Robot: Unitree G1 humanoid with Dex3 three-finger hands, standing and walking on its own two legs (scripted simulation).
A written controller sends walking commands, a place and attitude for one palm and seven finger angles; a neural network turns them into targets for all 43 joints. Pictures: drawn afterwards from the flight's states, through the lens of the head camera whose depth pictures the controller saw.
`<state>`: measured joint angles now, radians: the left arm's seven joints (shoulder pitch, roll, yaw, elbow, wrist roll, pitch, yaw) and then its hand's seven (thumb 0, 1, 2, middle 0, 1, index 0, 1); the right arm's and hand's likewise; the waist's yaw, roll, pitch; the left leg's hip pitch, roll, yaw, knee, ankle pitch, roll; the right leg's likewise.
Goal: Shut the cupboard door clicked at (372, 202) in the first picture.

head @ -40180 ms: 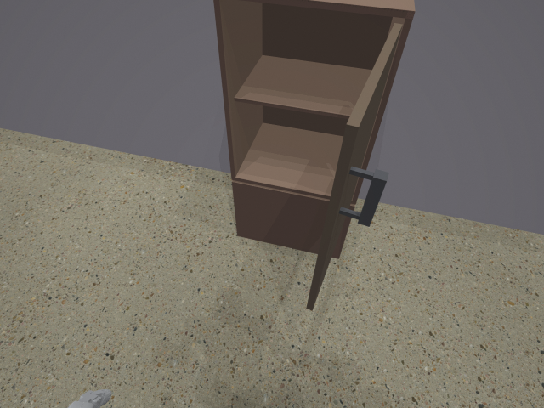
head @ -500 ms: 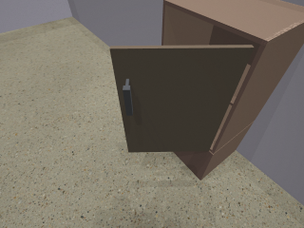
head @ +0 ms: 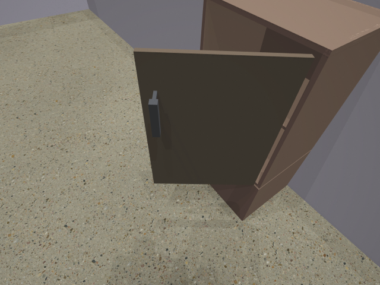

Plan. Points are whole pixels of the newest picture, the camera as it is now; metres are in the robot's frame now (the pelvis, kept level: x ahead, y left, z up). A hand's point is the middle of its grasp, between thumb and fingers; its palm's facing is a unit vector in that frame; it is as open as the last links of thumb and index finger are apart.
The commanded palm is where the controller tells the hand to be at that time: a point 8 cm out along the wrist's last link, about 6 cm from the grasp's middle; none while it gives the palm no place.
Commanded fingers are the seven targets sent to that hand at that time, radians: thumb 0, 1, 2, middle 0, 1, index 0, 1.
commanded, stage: come to a stop and stand still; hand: left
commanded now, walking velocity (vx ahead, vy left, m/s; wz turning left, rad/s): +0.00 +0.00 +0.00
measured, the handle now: (155, 114) +0.54 +0.12 +0.04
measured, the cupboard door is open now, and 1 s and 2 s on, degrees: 54 54 54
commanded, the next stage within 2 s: look again from close up in 0.76 s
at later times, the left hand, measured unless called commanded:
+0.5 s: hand out of the picture +0.00 +0.14 -0.18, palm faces +0.04 -0.99 -0.15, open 7.4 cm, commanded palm none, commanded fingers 0.00 0.90 0.90 -0.20 -0.30 -0.20 -0.30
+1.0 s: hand out of the picture +0.01 +0.14 -0.18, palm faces +0.01 -0.99 -0.17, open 7.4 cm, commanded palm none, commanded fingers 0.00 0.90 0.90 -0.20 -0.30 -0.20 -0.30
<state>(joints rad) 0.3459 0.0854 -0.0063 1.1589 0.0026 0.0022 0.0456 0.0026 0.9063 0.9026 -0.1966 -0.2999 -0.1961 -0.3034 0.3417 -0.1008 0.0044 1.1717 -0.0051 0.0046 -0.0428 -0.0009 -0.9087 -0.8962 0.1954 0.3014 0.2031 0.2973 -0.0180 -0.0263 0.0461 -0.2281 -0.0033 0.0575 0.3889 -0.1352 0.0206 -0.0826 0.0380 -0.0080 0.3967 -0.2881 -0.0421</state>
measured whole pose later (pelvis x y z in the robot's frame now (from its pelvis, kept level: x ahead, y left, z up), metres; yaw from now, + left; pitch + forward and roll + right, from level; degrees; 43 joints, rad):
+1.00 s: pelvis +0.03 +0.00 -0.01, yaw +0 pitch -1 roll -1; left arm 0.35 0.09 -0.02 1.10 0.02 -0.05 0.06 0.00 0.90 0.90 -0.20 -0.30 -0.20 -0.30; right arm 0.28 -0.16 0.00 1.08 -0.01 -0.02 -0.04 0.00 -0.92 -0.90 0.20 0.30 0.20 0.30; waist -0.02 0.02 0.04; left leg -0.27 0.02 0.02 0.56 -0.27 0.00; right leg -0.08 0.07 -0.01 0.45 -0.36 -0.06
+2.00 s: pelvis +0.07 -0.03 -0.01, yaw +3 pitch +2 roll +0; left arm 0.41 0.13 0.00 1.07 0.04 -0.01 0.04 0.00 0.91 0.90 -0.20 -0.30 -0.20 -0.30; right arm 0.24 -0.14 -0.02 1.07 -0.02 0.01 -0.03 0.00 -0.91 -0.90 0.20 0.30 0.20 0.30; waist 0.02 -0.04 0.02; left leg -0.44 0.04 0.10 0.87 -0.45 0.03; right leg -0.09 0.06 -0.13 0.46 -0.40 -0.10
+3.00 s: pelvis +0.08 -0.10 -0.01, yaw +5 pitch +1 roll +0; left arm 0.24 0.21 0.06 0.99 0.03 0.06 0.03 0.00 0.91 0.90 -0.20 -0.30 -0.20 -0.30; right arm 0.21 -0.14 -0.02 0.95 -0.02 0.02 -0.03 0.00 -0.92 -0.90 0.20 0.30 0.21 0.30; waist 0.02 -0.07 0.04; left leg -0.27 -0.04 0.07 0.51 -0.26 0.07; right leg -0.44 -0.04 -0.01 0.98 -0.43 0.02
